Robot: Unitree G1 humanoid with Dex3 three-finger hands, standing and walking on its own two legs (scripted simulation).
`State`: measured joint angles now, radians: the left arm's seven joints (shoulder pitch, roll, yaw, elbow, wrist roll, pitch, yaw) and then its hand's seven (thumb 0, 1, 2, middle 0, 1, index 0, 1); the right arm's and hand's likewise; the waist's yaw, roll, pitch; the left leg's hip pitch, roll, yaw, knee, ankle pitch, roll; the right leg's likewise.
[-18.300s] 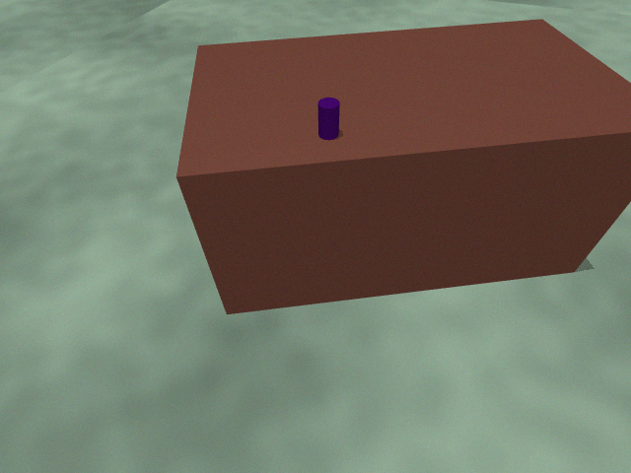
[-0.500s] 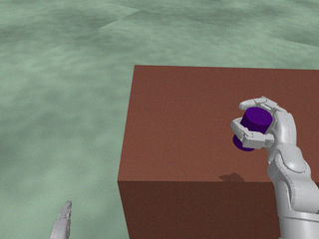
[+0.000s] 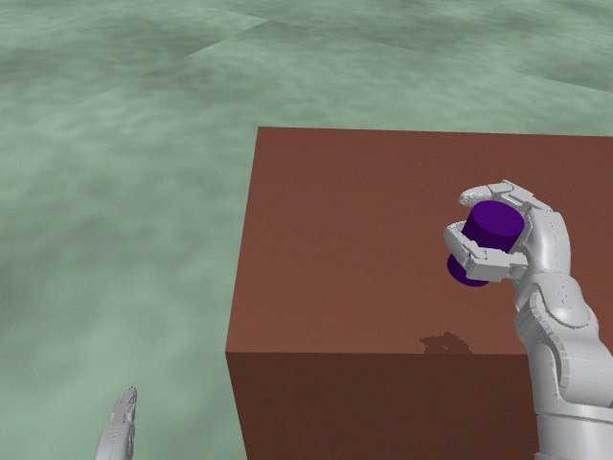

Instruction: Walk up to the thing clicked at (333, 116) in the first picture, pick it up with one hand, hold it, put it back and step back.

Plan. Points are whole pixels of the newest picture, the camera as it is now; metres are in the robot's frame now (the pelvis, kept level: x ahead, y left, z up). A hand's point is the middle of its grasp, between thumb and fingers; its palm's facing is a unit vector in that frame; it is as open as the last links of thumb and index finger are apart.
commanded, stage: hold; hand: right
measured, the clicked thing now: (482, 245) +0.33 -0.18 +0.16
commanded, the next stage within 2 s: crouch in 0.04 s
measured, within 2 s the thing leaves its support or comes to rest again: neither
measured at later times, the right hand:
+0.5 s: hand (468, 251) +0.36 -0.18 +0.12, palm faces +0.19 +0.98 +0.00, open 7.3 cm
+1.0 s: hand (456, 250) +0.42 -0.20 +0.06, palm faces +0.20 +0.98 +0.01, open 7.3 cm
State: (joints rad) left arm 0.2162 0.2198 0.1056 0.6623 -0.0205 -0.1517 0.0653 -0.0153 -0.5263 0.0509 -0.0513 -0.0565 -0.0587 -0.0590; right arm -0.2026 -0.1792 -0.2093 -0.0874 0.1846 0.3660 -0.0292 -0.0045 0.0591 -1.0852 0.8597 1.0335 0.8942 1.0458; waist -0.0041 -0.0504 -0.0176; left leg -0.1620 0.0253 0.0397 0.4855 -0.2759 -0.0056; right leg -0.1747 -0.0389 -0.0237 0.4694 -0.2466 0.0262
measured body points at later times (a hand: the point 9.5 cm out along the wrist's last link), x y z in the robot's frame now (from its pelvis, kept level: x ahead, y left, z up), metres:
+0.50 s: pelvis -0.01 +0.00 +0.00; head -0.01 +0.01 +0.45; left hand +0.15 +0.26 -0.08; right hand +0.34 -0.23 +0.13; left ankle -0.01 +0.12 -0.74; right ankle +0.01 -0.14 -0.74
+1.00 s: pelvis -0.01 -0.01 -0.02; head +0.03 -0.02 +0.43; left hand +0.13 +0.26 -0.08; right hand +0.40 -0.25 +0.06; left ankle -0.01 +0.12 -0.74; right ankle +0.01 -0.14 -0.74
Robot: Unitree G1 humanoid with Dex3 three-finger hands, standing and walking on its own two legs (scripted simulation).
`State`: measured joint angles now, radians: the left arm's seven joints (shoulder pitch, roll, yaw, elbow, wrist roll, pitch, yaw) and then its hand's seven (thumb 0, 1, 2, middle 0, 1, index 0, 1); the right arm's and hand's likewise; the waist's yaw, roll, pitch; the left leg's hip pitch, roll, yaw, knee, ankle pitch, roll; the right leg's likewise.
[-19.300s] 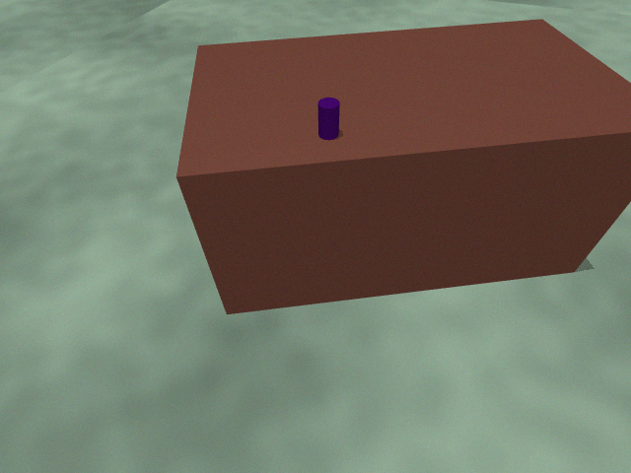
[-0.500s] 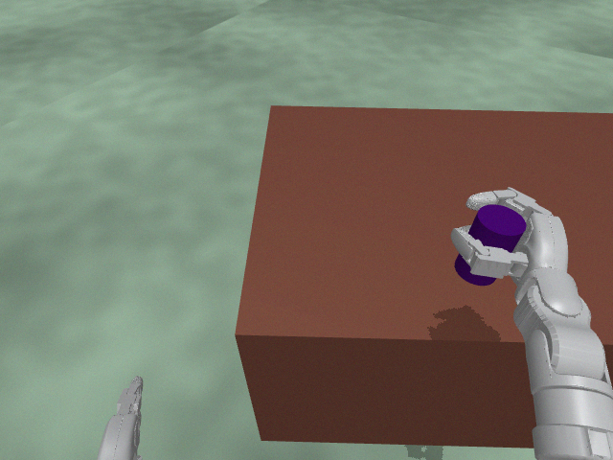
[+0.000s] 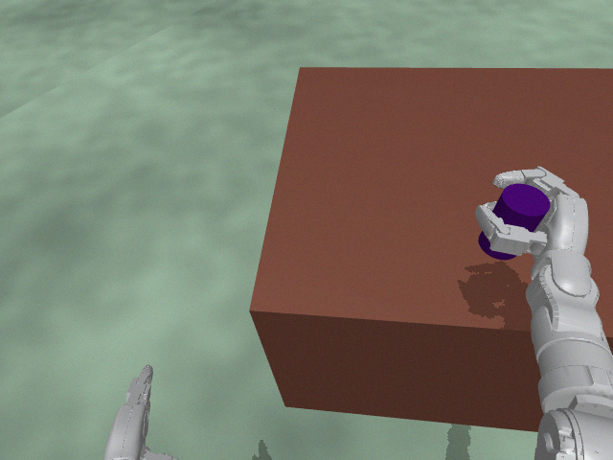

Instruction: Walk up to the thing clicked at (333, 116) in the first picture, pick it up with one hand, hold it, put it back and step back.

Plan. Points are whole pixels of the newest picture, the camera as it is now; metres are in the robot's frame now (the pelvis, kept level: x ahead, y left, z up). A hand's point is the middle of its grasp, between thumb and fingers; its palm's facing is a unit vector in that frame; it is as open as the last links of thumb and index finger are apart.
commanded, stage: crouch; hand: right
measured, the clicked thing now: (511, 223) +0.43 -0.21 +0.06
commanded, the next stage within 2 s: lower in 0.32 s
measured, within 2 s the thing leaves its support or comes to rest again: rests again in 1.50 s
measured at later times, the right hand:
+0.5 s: hand (504, 215) +0.46 -0.21 +0.05, palm faces +0.23 +0.97 +0.01, open 7.3 cm
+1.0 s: hand (494, 236) +0.46 -0.22 -0.01, palm faces +0.23 +0.97 +0.01, open 7.3 cm
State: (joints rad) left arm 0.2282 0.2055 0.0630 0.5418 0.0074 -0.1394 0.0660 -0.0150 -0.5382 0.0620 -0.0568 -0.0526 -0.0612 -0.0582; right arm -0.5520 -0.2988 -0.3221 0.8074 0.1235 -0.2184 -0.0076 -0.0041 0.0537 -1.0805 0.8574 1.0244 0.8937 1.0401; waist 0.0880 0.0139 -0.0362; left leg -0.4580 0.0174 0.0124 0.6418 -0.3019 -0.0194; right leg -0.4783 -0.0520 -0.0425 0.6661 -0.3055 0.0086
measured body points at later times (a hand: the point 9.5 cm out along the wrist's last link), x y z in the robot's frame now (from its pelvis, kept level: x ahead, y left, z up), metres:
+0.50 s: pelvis +0.00 -0.01 -0.02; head +0.07 -0.03 +0.43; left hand +0.15 +0.26 -0.07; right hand +0.44 -0.26 +0.05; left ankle +0.01 +0.13 -0.72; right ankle +0.02 -0.12 -0.72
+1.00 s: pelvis -0.01 -0.01 -0.05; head +0.09 -0.04 +0.39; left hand +0.14 +0.26 -0.07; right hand +0.44 -0.27 -0.01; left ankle +0.01 +0.13 -0.72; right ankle +0.02 -0.12 -0.72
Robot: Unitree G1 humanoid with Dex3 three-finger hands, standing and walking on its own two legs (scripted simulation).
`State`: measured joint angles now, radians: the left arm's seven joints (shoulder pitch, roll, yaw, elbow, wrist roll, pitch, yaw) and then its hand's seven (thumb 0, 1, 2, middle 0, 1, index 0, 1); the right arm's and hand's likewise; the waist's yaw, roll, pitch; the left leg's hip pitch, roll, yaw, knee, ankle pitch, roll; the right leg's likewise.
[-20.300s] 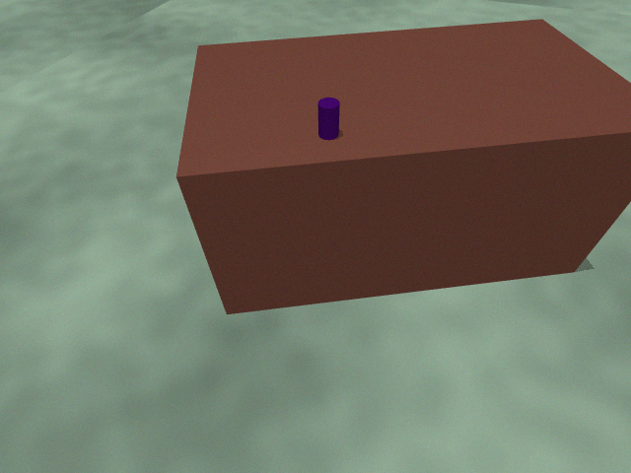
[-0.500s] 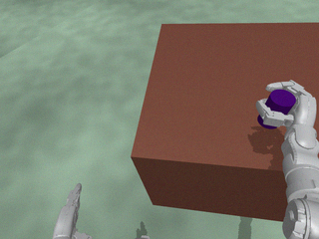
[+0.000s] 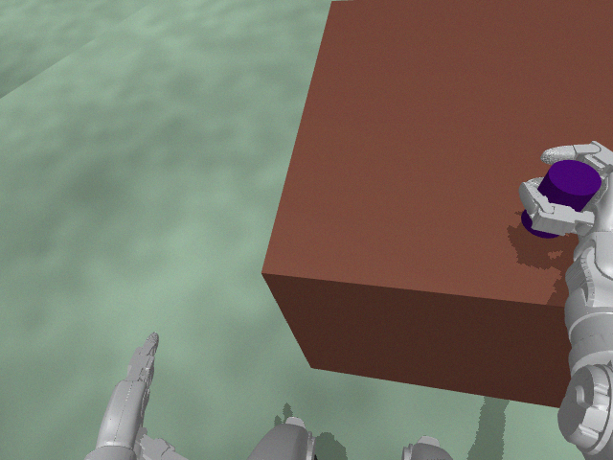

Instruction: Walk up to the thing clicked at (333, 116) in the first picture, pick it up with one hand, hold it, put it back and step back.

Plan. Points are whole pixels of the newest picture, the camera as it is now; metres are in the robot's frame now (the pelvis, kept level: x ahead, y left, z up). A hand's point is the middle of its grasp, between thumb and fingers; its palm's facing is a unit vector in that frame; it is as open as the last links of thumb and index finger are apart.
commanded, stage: lower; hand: right
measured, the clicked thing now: (557, 201) +0.47 -0.23 +0.03
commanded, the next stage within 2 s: loosen in 0.68 s
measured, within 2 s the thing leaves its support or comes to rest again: rests again in 0.50 s
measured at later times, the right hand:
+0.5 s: hand (547, 206) +0.47 -0.22 +0.01, palm faces +0.26 +0.97 +0.00, open 7.3 cm
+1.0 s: hand (548, 210) +0.47 -0.23 +0.00, palm faces +0.26 +0.97 +0.01, open 7.5 cm
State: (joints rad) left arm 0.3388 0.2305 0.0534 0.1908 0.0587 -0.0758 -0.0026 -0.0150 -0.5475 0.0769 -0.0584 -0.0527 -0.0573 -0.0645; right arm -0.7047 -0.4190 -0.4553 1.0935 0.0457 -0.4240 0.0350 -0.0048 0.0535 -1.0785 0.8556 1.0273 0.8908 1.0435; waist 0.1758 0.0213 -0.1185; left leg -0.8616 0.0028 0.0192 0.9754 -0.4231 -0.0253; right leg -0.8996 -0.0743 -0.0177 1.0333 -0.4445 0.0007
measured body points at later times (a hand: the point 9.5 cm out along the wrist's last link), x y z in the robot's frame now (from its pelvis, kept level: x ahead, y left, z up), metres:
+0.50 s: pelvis +0.00 +0.00 -0.02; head +0.11 -0.04 +0.42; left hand +0.15 +0.27 -0.02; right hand +0.45 -0.27 +0.02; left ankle +0.02 +0.14 -0.67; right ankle +0.02 -0.12 -0.67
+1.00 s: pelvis -0.01 +0.00 -0.03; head +0.11 -0.04 +0.40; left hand +0.15 +0.27 -0.03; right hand +0.45 -0.28 +0.01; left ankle +0.02 +0.14 -0.67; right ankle +0.02 -0.12 -0.67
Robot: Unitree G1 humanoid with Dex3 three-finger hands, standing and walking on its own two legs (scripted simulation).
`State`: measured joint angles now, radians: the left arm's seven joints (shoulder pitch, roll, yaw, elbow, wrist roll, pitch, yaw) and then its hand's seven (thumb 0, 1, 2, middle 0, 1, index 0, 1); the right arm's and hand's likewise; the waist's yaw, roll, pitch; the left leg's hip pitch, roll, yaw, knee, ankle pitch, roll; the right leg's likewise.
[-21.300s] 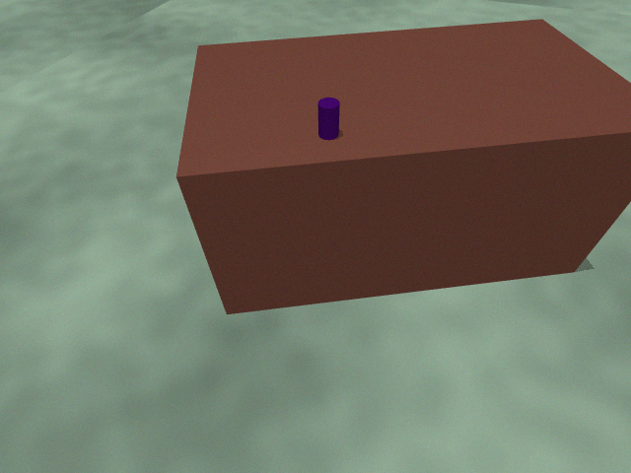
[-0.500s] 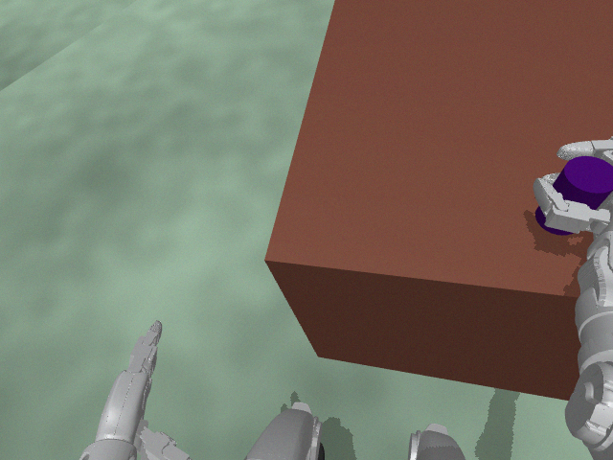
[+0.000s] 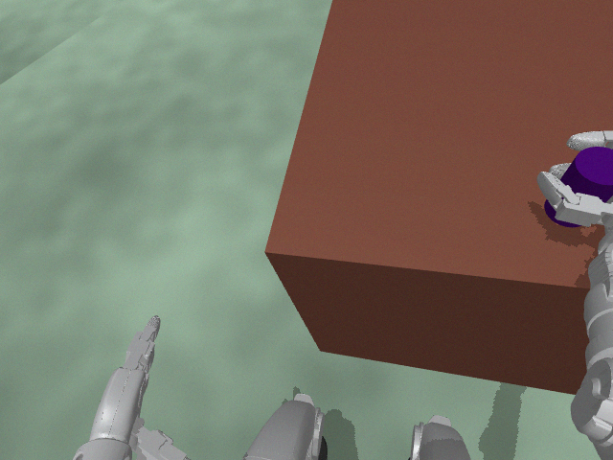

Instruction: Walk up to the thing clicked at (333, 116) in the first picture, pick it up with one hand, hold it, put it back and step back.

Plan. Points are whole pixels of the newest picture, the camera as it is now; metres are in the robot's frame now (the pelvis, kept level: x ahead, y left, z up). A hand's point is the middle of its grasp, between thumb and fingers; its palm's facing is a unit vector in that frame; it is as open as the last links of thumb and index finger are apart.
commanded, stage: open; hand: right
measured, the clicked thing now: (583, 189) +0.48 -0.24 +0.02
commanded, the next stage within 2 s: withdraw in 0.26 s
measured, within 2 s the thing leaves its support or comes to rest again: neither
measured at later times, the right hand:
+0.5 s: hand (583, 181) +0.49 -0.23 +0.04, palm faces +0.26 +0.96 +0.00, open 15.5 cm
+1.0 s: hand out of the picture +0.47 -0.32 +0.15, palm faces +0.32 +0.93 -0.20, open 17.2 cm
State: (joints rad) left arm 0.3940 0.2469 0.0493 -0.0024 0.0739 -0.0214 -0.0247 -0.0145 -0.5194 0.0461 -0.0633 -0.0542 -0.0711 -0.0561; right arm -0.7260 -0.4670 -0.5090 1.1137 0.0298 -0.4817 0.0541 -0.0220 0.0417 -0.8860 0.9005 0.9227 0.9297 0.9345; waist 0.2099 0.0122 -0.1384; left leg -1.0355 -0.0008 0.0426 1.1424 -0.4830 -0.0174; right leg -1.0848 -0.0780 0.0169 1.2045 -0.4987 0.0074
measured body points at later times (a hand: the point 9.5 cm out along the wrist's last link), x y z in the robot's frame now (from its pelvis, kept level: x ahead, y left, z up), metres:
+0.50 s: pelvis +0.01 +0.00 +0.00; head +0.13 -0.05 +0.44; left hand +0.16 +0.26 +0.01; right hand +0.47 -0.28 +0.04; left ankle +0.03 +0.13 -0.64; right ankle +0.03 -0.12 -0.64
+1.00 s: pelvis +0.03 -0.01 +0.06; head +0.09 -0.03 +0.50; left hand +0.18 +0.24 +0.02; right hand +0.45 -0.37 +0.16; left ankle +0.03 +0.13 -0.64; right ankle +0.03 -0.12 -0.64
